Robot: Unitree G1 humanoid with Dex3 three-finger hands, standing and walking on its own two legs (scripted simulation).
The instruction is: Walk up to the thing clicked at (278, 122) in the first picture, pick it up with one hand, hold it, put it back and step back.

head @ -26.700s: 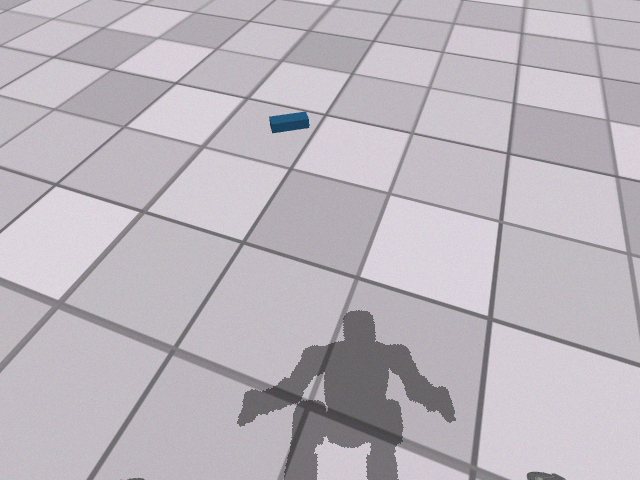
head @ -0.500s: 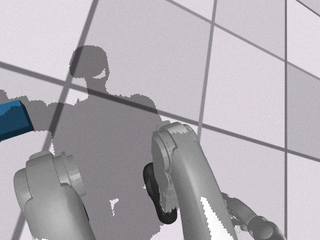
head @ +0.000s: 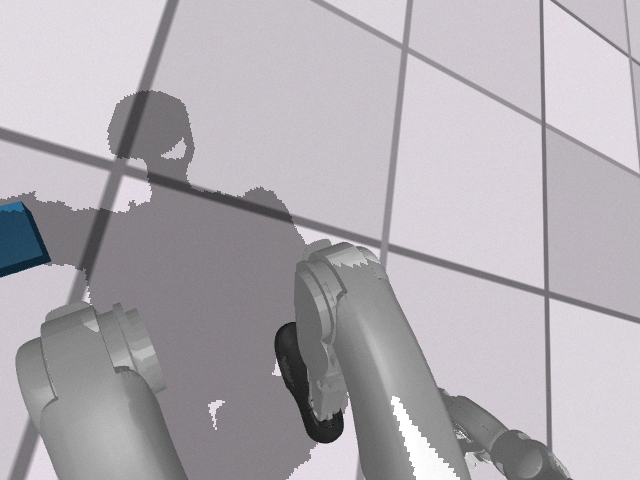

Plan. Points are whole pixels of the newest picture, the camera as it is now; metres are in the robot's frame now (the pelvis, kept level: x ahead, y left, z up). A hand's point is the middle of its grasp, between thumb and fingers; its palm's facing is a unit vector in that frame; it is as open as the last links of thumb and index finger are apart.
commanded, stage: open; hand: left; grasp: from above
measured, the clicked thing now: out of the picture +0.40 +0.35 -0.26
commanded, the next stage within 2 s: withdraw in 0.66 s
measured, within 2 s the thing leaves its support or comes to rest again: neither
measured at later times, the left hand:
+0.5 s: hand out of the picture +0.40 +0.35 -0.23, palm faces -0.42 -0.19 -0.89, open 13.6 cm
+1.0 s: hand out of the picture +0.41 +0.34 -0.22, palm faces -0.31 -0.16 -0.94, open 13.9 cm
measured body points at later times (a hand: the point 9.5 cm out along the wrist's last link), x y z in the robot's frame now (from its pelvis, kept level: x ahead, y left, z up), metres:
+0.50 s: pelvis +0.00 +0.00 +0.00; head +0.24 +0.14 +0.35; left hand +0.41 +0.35 -0.18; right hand +0.09 -0.26 -0.06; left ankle +0.06 +0.13 -0.25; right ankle +0.11 -0.13 -0.25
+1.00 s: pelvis +0.00 +0.00 +0.00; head +0.23 +0.13 +0.36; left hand +0.42 +0.34 -0.16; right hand +0.08 -0.26 -0.06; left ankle +0.06 +0.13 -0.25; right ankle +0.11 -0.13 -0.25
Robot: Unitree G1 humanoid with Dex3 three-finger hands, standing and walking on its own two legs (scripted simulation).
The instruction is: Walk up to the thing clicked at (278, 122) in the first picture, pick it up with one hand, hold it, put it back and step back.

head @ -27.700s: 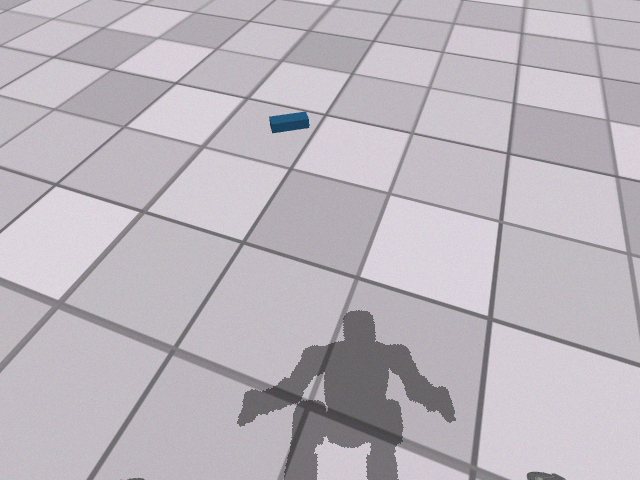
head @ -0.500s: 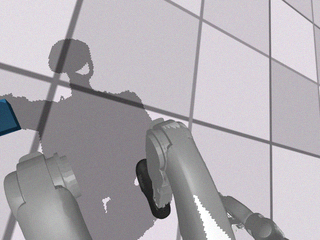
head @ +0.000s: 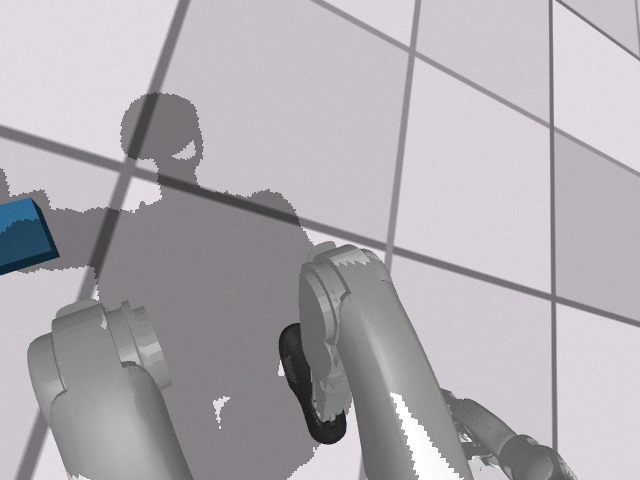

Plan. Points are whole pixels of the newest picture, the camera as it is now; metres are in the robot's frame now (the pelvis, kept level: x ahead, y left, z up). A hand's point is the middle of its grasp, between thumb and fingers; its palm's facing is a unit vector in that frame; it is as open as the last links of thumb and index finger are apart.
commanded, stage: withdraw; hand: left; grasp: from above
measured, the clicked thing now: out of the picture +0.40 +0.35 -0.27
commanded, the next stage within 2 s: home in 0.74 s
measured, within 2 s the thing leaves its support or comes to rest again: neither
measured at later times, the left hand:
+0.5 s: hand out of the picture +0.37 +0.35 -0.06, palm faces -0.47 -0.13 -0.87, open 13.9 cm
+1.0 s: hand out of the picture +0.39 +0.35 -0.08, palm faces -0.36 -0.12 -0.92, open 13.4 cm
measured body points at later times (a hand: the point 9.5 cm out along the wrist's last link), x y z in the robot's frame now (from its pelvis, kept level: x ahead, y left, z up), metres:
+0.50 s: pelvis -0.01 -0.02 +0.07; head +0.18 +0.07 +0.47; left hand +0.39 +0.35 -0.01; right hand +0.14 -0.27 -0.04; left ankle +0.06 +0.13 -0.26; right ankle +0.11 -0.13 -0.26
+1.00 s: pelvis -0.01 -0.01 +0.06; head +0.20 +0.07 +0.45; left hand +0.40 +0.35 -0.03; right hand +0.09 -0.26 -0.06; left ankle +0.06 +0.13 -0.26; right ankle +0.11 -0.13 -0.26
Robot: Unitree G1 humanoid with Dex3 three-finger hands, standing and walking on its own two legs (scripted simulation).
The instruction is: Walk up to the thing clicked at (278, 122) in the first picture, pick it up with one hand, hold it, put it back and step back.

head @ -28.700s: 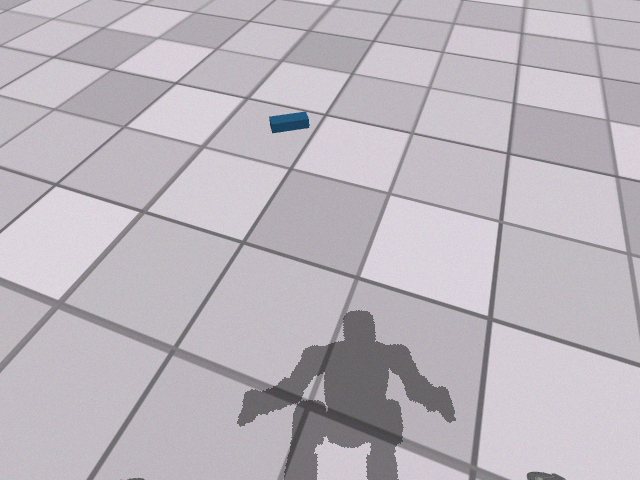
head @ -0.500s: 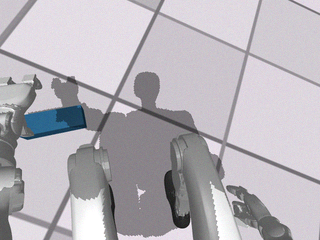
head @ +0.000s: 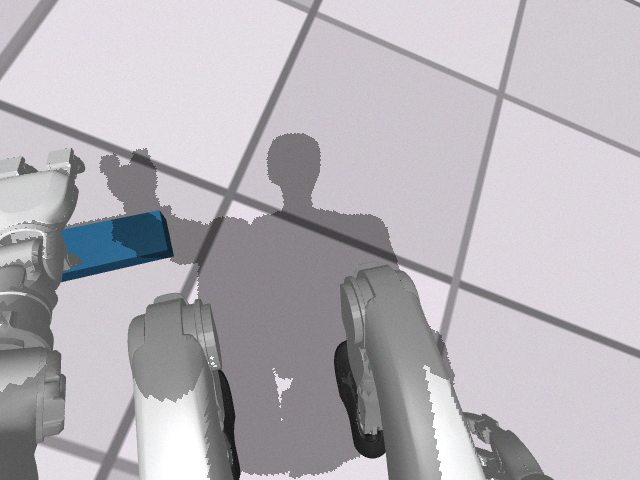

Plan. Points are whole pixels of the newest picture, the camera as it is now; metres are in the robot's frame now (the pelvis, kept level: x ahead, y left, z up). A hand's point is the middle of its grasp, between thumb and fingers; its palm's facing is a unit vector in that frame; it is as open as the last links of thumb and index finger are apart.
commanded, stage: home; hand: left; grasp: from above
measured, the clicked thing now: (106, 246) +0.45 +0.30 -0.32
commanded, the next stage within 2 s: none
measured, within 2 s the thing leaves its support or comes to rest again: neither
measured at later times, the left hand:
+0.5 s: hand out of the picture +0.28 +0.25 +0.07, palm faces -0.19 -0.74 -0.65, open 7.6 cm
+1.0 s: hand out of the picture +0.24 +0.21 +0.29, palm faces +0.18 -0.96 -0.22, open 7.4 cm
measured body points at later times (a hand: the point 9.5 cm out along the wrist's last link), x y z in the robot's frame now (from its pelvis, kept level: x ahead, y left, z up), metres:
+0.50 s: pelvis +0.01 +0.00 +0.17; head +0.15 +0.04 +0.60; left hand +0.29 +0.29 +0.11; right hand +0.24 -0.24 +0.08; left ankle +0.08 +0.13 -0.32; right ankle +0.10 -0.13 -0.32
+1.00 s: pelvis +0.07 +0.01 +0.34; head +0.11 +0.02 +0.79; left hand +0.22 +0.26 +0.31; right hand +0.25 -0.22 +0.27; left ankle +0.08 +0.13 -0.32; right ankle +0.10 -0.13 -0.32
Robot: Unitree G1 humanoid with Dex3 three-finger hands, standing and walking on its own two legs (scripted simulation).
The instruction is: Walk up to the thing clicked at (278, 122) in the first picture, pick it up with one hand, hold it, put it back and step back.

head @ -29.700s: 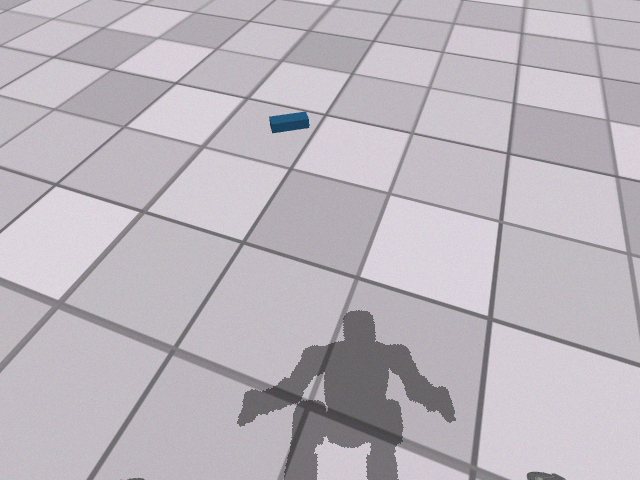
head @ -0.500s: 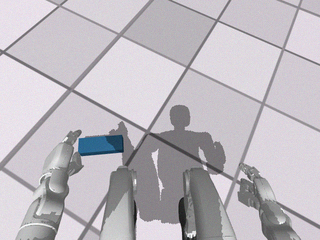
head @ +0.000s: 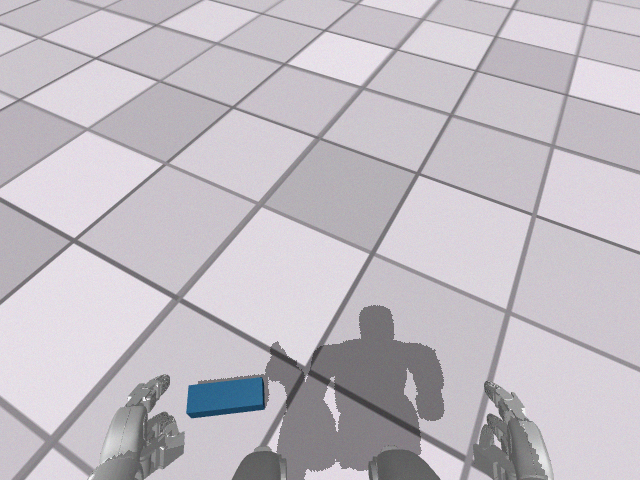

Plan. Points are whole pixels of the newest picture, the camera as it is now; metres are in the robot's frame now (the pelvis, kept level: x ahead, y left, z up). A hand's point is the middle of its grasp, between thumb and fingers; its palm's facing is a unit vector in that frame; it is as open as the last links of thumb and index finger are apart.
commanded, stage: home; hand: left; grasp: from above
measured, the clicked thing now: (227, 397) +0.41 +0.25 -0.67
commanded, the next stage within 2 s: none
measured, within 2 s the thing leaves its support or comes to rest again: neither
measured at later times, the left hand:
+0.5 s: hand (175, 455) +0.17 +0.18 -0.02, palm faces +0.07 -0.98 -0.19, open 7.4 cm
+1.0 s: hand (178, 451) +0.17 +0.17 -0.02, palm faces +0.06 -0.98 -0.20, open 7.6 cm
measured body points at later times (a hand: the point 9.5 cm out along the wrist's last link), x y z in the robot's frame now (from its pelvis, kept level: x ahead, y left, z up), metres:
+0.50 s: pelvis +0.01 -0.01 +0.02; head +0.02 +0.00 +0.47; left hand +0.16 +0.23 -0.01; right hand +0.18 -0.24 -0.03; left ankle +0.02 +0.12 -0.66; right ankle +0.01 -0.14 -0.66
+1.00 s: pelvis +0.01 -0.01 +0.02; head +0.02 +0.00 +0.47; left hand +0.17 +0.23 -0.01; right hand +0.17 -0.25 -0.04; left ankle +0.02 +0.12 -0.66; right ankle +0.01 -0.14 -0.66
